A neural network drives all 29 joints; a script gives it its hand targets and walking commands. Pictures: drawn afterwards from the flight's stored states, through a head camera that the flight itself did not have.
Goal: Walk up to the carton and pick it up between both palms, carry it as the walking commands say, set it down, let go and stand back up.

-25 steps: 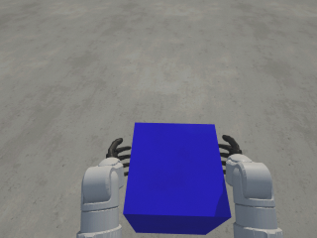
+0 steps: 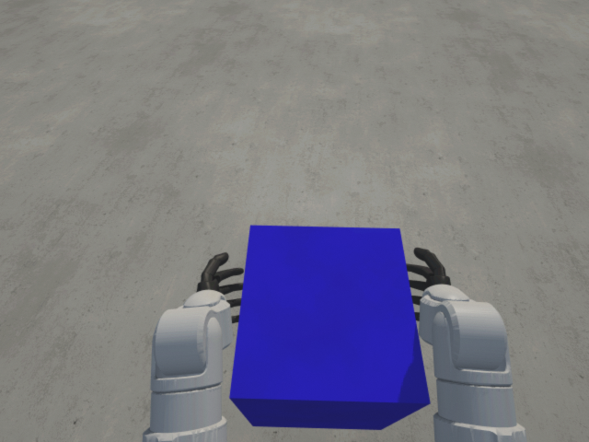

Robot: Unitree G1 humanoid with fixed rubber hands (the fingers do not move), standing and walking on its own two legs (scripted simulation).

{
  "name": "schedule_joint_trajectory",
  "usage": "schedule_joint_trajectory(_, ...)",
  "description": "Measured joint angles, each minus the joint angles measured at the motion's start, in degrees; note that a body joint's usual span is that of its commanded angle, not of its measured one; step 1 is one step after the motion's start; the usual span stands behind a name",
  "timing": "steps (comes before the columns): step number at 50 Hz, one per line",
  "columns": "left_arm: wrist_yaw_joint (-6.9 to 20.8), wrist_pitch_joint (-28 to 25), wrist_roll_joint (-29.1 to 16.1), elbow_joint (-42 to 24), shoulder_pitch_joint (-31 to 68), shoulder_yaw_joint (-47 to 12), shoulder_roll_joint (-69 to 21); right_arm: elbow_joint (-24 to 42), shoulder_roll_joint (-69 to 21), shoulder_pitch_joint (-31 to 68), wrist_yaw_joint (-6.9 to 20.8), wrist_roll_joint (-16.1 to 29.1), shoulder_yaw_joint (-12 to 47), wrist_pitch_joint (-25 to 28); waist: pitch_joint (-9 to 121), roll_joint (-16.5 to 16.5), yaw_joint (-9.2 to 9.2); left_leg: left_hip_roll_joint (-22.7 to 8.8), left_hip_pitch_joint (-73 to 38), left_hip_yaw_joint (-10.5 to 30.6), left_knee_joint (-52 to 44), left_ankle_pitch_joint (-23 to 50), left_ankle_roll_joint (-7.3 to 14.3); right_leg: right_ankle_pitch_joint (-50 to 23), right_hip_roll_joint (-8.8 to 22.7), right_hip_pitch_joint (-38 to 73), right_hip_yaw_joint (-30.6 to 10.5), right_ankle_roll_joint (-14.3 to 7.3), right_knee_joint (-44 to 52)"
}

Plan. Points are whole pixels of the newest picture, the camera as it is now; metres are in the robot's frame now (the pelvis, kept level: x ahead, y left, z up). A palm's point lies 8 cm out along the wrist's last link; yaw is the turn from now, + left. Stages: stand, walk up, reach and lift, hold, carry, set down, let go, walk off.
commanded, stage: carry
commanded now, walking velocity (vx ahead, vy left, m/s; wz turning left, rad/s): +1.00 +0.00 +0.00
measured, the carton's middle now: (320, 335) +0.29 +0.01 -0.02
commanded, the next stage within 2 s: none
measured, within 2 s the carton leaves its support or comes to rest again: neither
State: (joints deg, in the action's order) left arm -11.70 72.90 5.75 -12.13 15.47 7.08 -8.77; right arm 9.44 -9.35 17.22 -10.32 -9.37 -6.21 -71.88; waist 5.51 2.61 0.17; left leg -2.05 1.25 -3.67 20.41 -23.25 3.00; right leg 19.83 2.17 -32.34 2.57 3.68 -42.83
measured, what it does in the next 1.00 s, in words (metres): walks ahead: right foot, then left foot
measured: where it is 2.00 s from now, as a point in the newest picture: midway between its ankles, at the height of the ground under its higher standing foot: (274, 181)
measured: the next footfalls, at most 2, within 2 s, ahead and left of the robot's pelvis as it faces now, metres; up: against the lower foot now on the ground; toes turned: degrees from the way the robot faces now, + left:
right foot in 0.08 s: +0.25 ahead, -0.15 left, +0.00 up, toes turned -3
left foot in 0.34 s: +0.42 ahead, +0.14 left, +0.00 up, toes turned +8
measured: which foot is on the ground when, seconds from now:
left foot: down 0.00-0.10, up 0.12-0.32, down 0.34-0.70, up 0.72-0.92, down 0.94-1.00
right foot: up 0.00-0.06, down 0.08-0.36, up 0.38-0.70, down 0.72-0.98, up 1.00-1.00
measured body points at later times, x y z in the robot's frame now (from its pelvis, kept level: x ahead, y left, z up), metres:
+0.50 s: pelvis +0.45 +0.07 +0.01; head +0.48 +0.09 +0.46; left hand +0.74 +0.22 +0.05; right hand +0.76 -0.06 +0.07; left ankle +0.37 +0.14 -0.74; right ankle +0.34 -0.08 -0.62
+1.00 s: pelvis +0.94 +0.12 -0.01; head +0.97 +0.15 +0.44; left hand +1.22 +0.30 +0.03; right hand +1.26 +0.02 +0.06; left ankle +0.94 +0.22 -0.74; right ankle +0.79 -0.03 -0.70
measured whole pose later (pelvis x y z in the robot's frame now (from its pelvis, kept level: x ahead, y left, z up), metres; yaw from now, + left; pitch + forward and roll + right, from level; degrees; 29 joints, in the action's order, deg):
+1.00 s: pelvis +0.94 +0.12 -0.01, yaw +5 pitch +6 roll -1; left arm -16.3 73.5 4.8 -11.9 16.4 5.7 -9.1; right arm 11.9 -9.7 18.3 -12.2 -8.4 -6.1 -71.3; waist 2.3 -1.8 -0.8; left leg -1.8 23.2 -4.6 33.9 -14.0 2.1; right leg 21.6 4.5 -11.1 6.7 1.1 -42.3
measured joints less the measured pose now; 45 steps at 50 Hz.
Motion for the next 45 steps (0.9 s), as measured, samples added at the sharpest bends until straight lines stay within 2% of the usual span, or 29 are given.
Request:
schedule_joint_trajectory(2, 0.0, 0.0, 0.1, -1.0, 0.0, 0.0, 0.0, 0.6, 0.0, 0.3, 0.0, 0.2, 0.1, 0.0, 0.0, -0.1, -0.05, 0.0, -2.9, 0.0, 1.0, -2.7, -0.1, -5.5, -0.4, 0.3, 1.5, -0.1, 10.5)
schedule_joint_trajectory(3, 0.0, 0.0, 0.1, -1.3, 0.0, -0.1, 0.0, 0.9, 0.0, 0.3, 0.0, 0.2, 0.1, 0.0, 0.0, -0.3, -0.08, 0.0, -3.1, -0.1, 4.4, -4.2, -0.1, -7.8, -0.7, 1.0, 2.7, -0.8, 13.8)
schedule_joint_trajectory(4, 0.0, -0.1, 0.1, -1.2, 0.0, -0.3, -0.1, 1.0, 0.0, 0.2, -0.4, 0.2, 0.1, 0.0, -0.2, -0.6, 0.03, -0.1, -2.4, -0.1, 10.6, -5.2, -0.1, -10.4, -0.8, 2.6, 3.0, -2.3, 14.8)
schedule_joint_trajectory(5, -0.1, -0.2, 0.2, -0.8, 0.0, -0.5, -0.1, 1.0, 0.0, 0.2, -0.7, 0.2, 0.1, -0.1, -0.3, -0.8, -0.09, -0.3, -0.3, -0.1, 19.6, -2.4, -0.1, -15.9, -0.4, 3.7, 3.0, -3.5, 13.2)
schedule_joint_trajectory(6, -0.2, -0.4, 0.2, -0.1, 0.0, -0.6, -0.1, 0.9, 0.0, 0.3, -0.9, 0.2, 0.1, -0.1, -0.4, -0.4, -0.6, -0.3, 3.1, 0.3, 29.6, -1.2, -0.1, -15.2, -0.4, 4.0, 3.1, -4.0, 9.9)
schedule_joint_trajectory(8, -0.4, -0.4, 0.3, 1.3, 0.1, -0.9, -0.1, 1.0, 0.0, 0.3, -1.5, 0.2, 0.1, -0.3, -0.5, 0.3, -0.97, 0.3, 11.9, 1.0, 46.2, -1.2, -0.1, -8.4, -0.4, 6.5, 3.1, -3.8, 8.2)
schedule_joint_trajectory(10, -0.7, -0.4, 0.2, 2.5, 0.1, -1.1, -0.1, 1.0, 0.1, 0.3, -1.9, 0.2, 0.1, -0.7, -0.4, 0.3, -0.92, 0.4, 20.0, 1.1, 51.7, -1.3, -0.1, -5.1, -0.1, 10.5, 3.1, -3.6, 10.6)
schedule_joint_trajectory(12, -0.7, -0.4, 0.1, 2.7, 0.1, -1.1, -0.2, 1.1, 0.1, 0.3, -2.1, 0.2, 0.1, -0.8, -0.3, -0.4, -0.85, 0.0, 25.7, 1.3, 45.9, -1.7, -0.5, -3.9, 0.6, 14.8, 3.2, -3.1, 13.9)
schedule_joint_trajectory(15, -0.9, -0.4, 0.0, 2.6, 0.2, -1.1, -0.2, 1.1, 0.0, 0.3, -2.1, 0.2, 0.1, -0.6, -0.2, -1.6, -0.79, -1.2, 28.8, 1.4, 25.9, -0.5, -0.9, -1.0, 1.4, 21.2, 3.3, -1.9, 17.5)
schedule_joint_trajectory(16, -1.0, -0.3, -0.1, 2.4, 0.2, -1.2, -0.2, 1.1, 0.0, 0.3, -2.0, 0.2, 0.1, -0.5, 0.0, -2.1, -0.7, -1.2, 28.7, 1.4, 18.7, 2.0, -0.9, 0.6, 1.9, 22.8, 3.3, -1.2, 17.5)
schedule_joint_trajectory(17, -1.3, -0.1, 0.0, 1.8, 0.2, -1.2, -0.2, 1.1, 0.0, 0.4, -1.9, 0.2, 0.1, -0.3, 0.2, -2.7, -0.78, -1.1, 28.2, 0.8, 15.1, 7.9, -0.9, 2.7, 2.6, 23.5, 3.3, -0.9, 15.8)
schedule_joint_trajectory(18, -1.3, -0.1, 0.1, 1.2, 0.1, -1.2, -0.1, 1.1, -0.1, 0.4, -1.6, 0.3, 0.1, 0.1, -0.2, -3.7, -0.93, -0.8, 27.0, -0.3, 15.8, 11.8, -0.9, 3.3, 3.9, 23.0, 3.3, -0.8, 11.0)
schedule_joint_trajectory(19, -1.3, -0.1, 0.2, 1.1, 0.1, -1.2, -0.1, 1.1, -0.1, 0.4, -1.5, 0.4, 0.1, 0.4, -0.9, -4.0, -0.87, -0.6, 25.6, -0.9, 17.3, 10.3, -0.8, 2.6, 4.4, 21.5, 3.4, -0.8, 3.8)
schedule_joint_trajectory(21, -2.0, 0.1, -0.3, 1.4, 0.2, -1.2, -0.1, 1.0, -0.1, 0.4, -1.7, 0.4, 0.1, 0.3, -1.5, -2.8, -0.63, -0.8, 21.3, -0.9, 15.5, 5.0, -0.5, 2.8, 3.1, 16.2, 3.5, -0.8, -12.1)
schedule_joint_trajectory(22, -2.2, 0.2, -0.5, 1.3, 0.2, -1.2, -0.1, 1.0, -0.1, 0.4, -1.8, 0.4, 0.1, 0.3, -1.5, -1.9, -0.62, -1.0, 19.0, -0.8, 13.0, 5.4, -0.3, 2.9, 2.2, 13.1, 3.4, -0.8, -18.4)
schedule_joint_trajectory(23, -2.3, 0.3, -0.5, 1.1, 0.2, -1.2, -0.1, 1.0, -0.1, 0.5, -1.8, 0.4, 0.1, 0.3, -1.5, -0.9, -0.63, -1.4, 16.5, -0.8, 10.4, 7.1, -0.3, 3.0, 1.4, 10.2, 3.4, -0.8, -22.8)
schedule_joint_trajectory(25, -2.4, 0.4, -0.5, 0.4, 0.2, -1.2, -0.1, 1.0, -0.2, 0.6, -1.7, 0.6, 0.1, 0.7, -1.5, 0.1, -0.39, -1.4, 11.7, -0.9, 5.9, 4.9, -0.3, 3.1, 0.8, 5.3, 3.2, -0.8, -25.5)
schedule_joint_trajectory(28, -2.4, 0.3, -0.5, -0.7, 0.2, -1.2, -0.1, 1.0, -0.2, 0.6, -1.5, 0.6, 0.1, 1.3, -2.1, 0.5, -0.26, -1.3, 4.8, -1.0, 1.4, 3.5, -0.3, 3.2, 0.1, -0.1, 3.1, -0.8, -19.5)
schedule_joint_trajectory(30, -2.5, 0.4, -0.5, -1.1, 0.2, -1.2, -0.1, 1.1, -0.2, 0.6, -1.4, 0.7, 0.1, 1.3, -2.7, 0.3, -0.29, -1.2, 0.2, -1.0, -0.1, 3.4, -0.3, 0.8, -0.5, -1.0, 3.1, -0.8, -8.4)
schedule_joint_trajectory(33, -2.5, 0.4, -0.5, -2.3, 0.2, -1.2, -0.1, 1.8, -0.2, 0.8, -1.3, 0.9, 0.1, 1.4, -2.6, -0.1, -0.38, -1.2, -3.6, -1.1, 2.6, 2.6, -0.3, -8.3, -1.9, -0.1, 4.1, -0.9, 10.7)
schedule_joint_trajectory(34, -2.5, 0.4, -0.5, -2.5, 0.3, -1.2, -0.1, 2.0, -0.2, 0.8, -1.3, 0.9, 0.1, 1.4, -2.9, -0.5, -0.41, -1.2, -3.7, -1.2, 7.4, 2.4, -0.3, -11.0, -2.2, 1.6, 5.1, -1.7, 14.5)
schedule_joint_trajectory(35, -2.5, 0.5, -0.4, -2.4, 0.5, -1.2, -0.2, 2.2, -0.2, 0.8, -1.5, 0.9, 0.1, 1.1, -3.0, -1.5, -0.04, -1.0, -2.4, -1.3, 15.3, 2.7, -0.3, -11.7, -2.0, 4.3, 5.1, -3.7, 16.5)
schedule_joint_trajectory(36, -2.6, 0.6, -0.4, -2.3, 0.8, -1.3, -0.3, 2.4, -0.2, 0.9, -1.8, 0.9, 0.1, 0.9, -2.6, -3.1, 0.51, -0.3, 0.4, -1.2, 25.7, 3.5, -0.3, -16.5, -0.7, 6.3, 4.6, -6.5, 16.5)
schedule_joint_trajectory(37, -2.6, 0.1, -0.4, -1.7, 0.8, -1.4, -0.3, 2.4, -0.2, 1.1, -2.2, 0.9, 0.1, 1.1, -2.6, -2.7, 0.19, -0.2, 3.9, -0.2, 35.9, 2.8, -0.3, -15.0, -0.5, 6.9, 4.8, -7.2, 12.8)
schedule_joint_trajectory(38, -2.6, -0.1, -0.4, -1.1, 0.9, -1.4, -0.3, 2.4, -0.2, 1.1, -2.5, 0.9, 0.1, 1.3, -2.6, -1.9, -0.23, -0.1, 7.7, 0.6, 43.8, 2.5, -0.3, -9.4, -0.9, 8.3, 4.9, -6.4, 10.7)
schedule_joint_trajectory(40, -2.6, 0.1, -0.3, 0.2, 0.9, -1.4, -0.3, 2.5, -0.2, 1.2, -2.7, 0.9, 0.1, 0.8, -2.5, -0.3, -0.9, 0.3, 15.0, 0.9, 49.4, 2.2, -0.4, -4.1, -1.6, 11.3, 4.9, -5.2, 10.6)
schedule_joint_trajectory(42, -2.8, 0.5, -0.4, 0.5, 0.9, -1.4, -0.4, 2.5, -0.2, 1.2, -2.9, 0.9, 0.1, 0.3, -2.5, -0.5, -0.98, 0.3, 21.7, 1.0, 46.0, -0.5, -0.6, -3.4, -1.4, 15.3, 4.9, -4.8, 13.8)
schedule_joint_trajectory(45, -3.1, 0.5, -0.9, 0.6, 0.9, -1.4, -0.4, 2.6, -0.3, 1.2, -3.3, 0.9, 0.1, 0.2, -2.4, -2.3, -1.32, 0.0, 27.2, 1.2, 28.9, -2.3, -0.9, -0.7, -0.4, 21.1, 4.3, -3.9, 17.9)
